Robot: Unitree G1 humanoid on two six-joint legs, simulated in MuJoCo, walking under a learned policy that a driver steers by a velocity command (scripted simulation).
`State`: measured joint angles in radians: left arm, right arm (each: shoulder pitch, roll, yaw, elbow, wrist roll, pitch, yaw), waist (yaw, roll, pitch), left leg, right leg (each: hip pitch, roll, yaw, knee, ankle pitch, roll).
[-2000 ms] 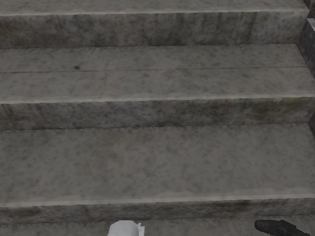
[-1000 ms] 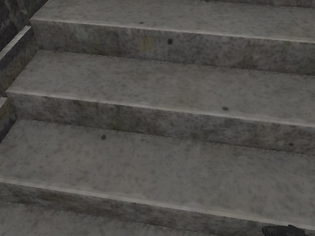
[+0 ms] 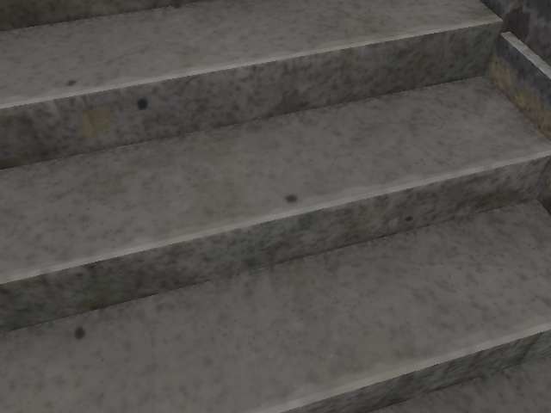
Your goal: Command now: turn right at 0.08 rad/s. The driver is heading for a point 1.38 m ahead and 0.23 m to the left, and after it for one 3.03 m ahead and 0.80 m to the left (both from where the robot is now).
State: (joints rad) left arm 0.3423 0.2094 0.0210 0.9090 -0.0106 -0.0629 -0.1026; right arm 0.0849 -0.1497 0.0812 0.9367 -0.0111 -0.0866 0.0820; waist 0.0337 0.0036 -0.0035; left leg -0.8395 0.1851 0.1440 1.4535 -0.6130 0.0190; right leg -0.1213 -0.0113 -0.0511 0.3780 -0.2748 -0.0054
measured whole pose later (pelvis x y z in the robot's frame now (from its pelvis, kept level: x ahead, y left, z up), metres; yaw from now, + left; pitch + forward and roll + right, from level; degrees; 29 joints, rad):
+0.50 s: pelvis +0.05 +0.04 +0.09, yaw -2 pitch +1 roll +1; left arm 0.05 0.15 0.02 0.64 0.03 0.00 0.00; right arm 0.40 -0.14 -0.03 1.01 -0.05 -0.07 -0.05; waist -0.01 -0.02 -0.02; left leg -0.47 -0.02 0.19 0.92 -0.60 0.13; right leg -0.89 0.06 0.10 1.70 -0.14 -0.03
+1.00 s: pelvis +0.23 +0.02 +0.15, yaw -2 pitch +2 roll -1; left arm 0.53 0.16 0.05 0.92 0.05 -0.11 -0.01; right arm 0.14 -0.19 -0.06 0.72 -0.03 -0.03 0.01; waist 0.05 0.04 -0.10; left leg -1.03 0.07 -0.01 1.98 -0.33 0.08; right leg -0.10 0.04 -0.12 0.37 -0.31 -0.06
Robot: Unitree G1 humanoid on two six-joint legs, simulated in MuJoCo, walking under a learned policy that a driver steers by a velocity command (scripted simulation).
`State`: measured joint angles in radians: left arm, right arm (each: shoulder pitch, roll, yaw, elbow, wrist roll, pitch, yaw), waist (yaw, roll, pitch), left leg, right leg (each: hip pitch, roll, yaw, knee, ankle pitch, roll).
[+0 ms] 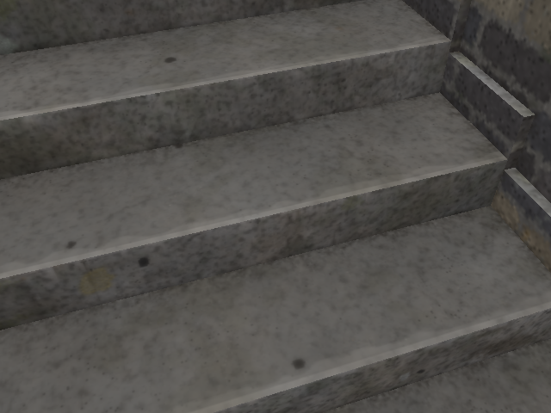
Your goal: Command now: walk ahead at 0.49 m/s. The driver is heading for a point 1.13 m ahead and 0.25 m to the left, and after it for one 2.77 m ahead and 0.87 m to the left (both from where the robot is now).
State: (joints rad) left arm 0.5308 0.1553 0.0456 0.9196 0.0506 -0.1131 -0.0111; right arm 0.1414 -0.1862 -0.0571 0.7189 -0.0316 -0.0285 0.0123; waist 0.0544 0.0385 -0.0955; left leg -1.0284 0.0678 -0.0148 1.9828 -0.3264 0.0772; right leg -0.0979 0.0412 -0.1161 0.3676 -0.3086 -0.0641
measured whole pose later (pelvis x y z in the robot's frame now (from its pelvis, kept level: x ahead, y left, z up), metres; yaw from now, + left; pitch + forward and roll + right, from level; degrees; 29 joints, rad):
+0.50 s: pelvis +0.29 +0.09 +0.14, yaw -1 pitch +2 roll +0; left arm 0.04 0.09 0.01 0.63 0.05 -0.04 -0.01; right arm 0.50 -0.15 -0.05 1.02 -0.02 -0.11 0.02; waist -0.01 -0.03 -0.02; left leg -0.30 -0.04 0.15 0.61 -0.35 0.10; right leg -1.12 0.02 0.06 1.86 -0.07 -0.11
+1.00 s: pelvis +0.61 +0.08 +0.28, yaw +1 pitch +3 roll -2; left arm 0.39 0.21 0.06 1.00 0.04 -0.08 0.01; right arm 0.13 -0.11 -0.02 0.64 -0.02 -0.10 0.00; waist -0.01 0.01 -0.07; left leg -1.01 0.00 -0.10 2.03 -0.15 0.13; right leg -0.37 0.11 -0.17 0.64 -0.32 -0.14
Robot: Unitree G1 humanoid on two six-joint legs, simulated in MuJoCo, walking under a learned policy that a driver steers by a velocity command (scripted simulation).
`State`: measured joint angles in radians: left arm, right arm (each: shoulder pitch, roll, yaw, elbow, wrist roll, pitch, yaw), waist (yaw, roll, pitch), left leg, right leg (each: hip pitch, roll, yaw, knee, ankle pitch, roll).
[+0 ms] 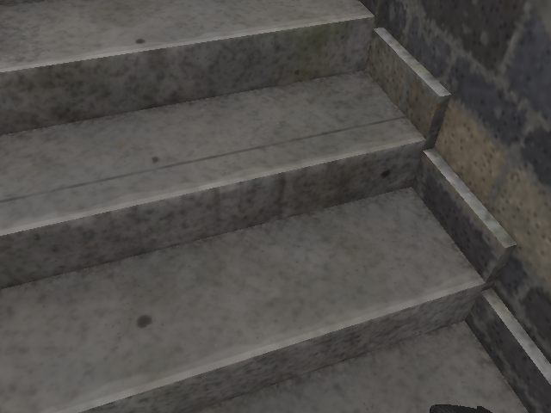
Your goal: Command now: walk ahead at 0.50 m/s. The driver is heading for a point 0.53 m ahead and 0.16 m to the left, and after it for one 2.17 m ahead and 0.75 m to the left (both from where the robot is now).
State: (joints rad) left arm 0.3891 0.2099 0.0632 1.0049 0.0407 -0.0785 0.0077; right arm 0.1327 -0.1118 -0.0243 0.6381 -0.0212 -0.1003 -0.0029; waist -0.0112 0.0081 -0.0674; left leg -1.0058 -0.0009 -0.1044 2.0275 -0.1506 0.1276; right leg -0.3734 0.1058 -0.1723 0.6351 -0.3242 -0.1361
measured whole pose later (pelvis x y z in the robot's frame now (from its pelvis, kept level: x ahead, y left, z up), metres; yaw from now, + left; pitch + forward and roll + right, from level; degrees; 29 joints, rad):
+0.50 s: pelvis +0.31 +0.05 +0.14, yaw +9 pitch +7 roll +3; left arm 0.13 0.22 -0.02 0.84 0.07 -0.05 -0.07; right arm 0.47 -0.16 0.01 1.10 -0.08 -0.04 0.06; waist -0.02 -0.05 -0.17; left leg -0.49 -0.14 0.03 0.76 -0.40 0.08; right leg -1.06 -0.01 0.16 2.00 -0.08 -0.23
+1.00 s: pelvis +0.61 +0.04 +0.30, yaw +27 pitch +5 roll -3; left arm 0.37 0.19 0.01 1.08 0.07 -0.05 -0.04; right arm 0.16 -0.24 -0.04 0.98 -0.02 -0.06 0.09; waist 0.02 0.05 -0.15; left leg -1.09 0.03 -0.13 1.89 -0.03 0.23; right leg -0.42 -0.03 -0.23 0.68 -0.35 -0.04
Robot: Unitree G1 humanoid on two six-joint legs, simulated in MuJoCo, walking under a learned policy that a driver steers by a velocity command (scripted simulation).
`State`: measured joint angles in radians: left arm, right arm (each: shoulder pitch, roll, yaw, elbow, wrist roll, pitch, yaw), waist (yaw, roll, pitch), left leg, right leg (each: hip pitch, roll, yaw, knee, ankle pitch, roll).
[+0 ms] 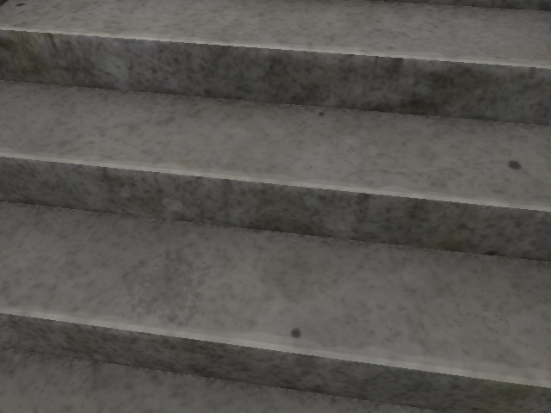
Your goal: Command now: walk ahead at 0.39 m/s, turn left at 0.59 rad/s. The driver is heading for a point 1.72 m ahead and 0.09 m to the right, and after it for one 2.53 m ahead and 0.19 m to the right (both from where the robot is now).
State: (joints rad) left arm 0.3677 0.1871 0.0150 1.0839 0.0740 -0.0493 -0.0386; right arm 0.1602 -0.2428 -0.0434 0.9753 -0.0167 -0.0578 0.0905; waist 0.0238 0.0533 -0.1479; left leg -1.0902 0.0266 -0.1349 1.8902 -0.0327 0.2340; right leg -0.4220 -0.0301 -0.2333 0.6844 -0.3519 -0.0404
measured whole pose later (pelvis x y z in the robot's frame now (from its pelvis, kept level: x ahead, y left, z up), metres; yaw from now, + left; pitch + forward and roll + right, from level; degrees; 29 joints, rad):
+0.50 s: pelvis +0.21 +0.07 +0.09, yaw +11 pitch +4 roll +2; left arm 0.37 0.18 0.05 0.98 0.01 -0.12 -0.08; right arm 0.00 -0.17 -0.02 0.90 -0.04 -0.04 0.03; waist 0.02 0.00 -0.06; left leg -0.76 0.01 0.16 1.08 -0.40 0.09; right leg -0.36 -0.08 0.06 1.23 -0.30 0.03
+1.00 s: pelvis +0.32 +0.02 +0.18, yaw -3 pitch +2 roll +2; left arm 0.39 0.17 0.06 0.95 0.05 -0.15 -0.03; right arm 0.00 -0.23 -0.06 0.92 -0.05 -0.10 0.03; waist 0.08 0.02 -0.07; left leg -0.54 0.01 0.01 1.16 -0.32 0.10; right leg -0.24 0.04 0.04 0.55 -0.35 -0.09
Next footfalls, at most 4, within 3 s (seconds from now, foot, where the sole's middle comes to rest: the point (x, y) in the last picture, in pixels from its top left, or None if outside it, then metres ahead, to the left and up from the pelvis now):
0.32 left None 0.33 0.18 -0.60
0.86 right None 0.32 -0.06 -0.60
1.34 left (242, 300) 0.68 0.12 -0.44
1.90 right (407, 164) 0.96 -0.24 -0.29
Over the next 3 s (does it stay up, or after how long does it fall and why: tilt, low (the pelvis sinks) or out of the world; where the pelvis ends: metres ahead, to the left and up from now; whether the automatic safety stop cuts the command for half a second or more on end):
stays up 1.46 -0.21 0.67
